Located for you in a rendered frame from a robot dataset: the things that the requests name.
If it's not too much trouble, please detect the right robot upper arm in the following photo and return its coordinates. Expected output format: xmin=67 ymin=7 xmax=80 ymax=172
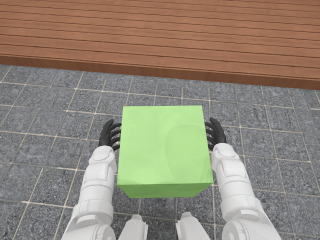
xmin=222 ymin=218 xmax=281 ymax=240

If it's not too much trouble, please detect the robot left hand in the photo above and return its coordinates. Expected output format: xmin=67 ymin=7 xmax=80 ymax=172
xmin=98 ymin=119 xmax=122 ymax=151

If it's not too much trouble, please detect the carton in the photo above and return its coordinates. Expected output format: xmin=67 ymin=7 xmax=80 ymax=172
xmin=117 ymin=105 xmax=214 ymax=199

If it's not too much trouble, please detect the left robot shin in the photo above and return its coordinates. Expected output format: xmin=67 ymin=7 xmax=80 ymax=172
xmin=126 ymin=214 xmax=143 ymax=223

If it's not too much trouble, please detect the robot right forearm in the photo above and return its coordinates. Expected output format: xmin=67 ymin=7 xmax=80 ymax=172
xmin=211 ymin=143 xmax=282 ymax=240

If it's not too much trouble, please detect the robot right hand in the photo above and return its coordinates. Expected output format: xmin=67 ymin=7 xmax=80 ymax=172
xmin=204 ymin=117 xmax=227 ymax=151

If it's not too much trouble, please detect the left robot upper arm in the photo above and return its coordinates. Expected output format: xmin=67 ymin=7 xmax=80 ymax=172
xmin=61 ymin=223 xmax=116 ymax=240

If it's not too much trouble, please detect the robot shin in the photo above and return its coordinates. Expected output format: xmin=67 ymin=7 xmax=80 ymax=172
xmin=180 ymin=212 xmax=198 ymax=220
xmin=126 ymin=214 xmax=143 ymax=223

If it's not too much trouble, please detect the right robot shin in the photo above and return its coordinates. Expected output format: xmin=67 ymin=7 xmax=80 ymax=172
xmin=180 ymin=212 xmax=198 ymax=220

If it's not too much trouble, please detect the robot left forearm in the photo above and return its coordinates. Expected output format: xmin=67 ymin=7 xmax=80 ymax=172
xmin=61 ymin=145 xmax=117 ymax=240

